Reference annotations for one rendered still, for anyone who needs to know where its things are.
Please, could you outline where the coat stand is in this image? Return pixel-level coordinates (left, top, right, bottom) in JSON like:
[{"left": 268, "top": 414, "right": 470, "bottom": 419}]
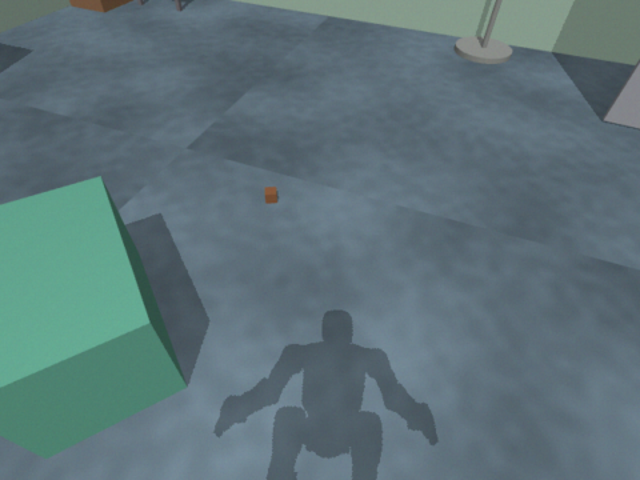
[{"left": 454, "top": 0, "right": 513, "bottom": 64}]

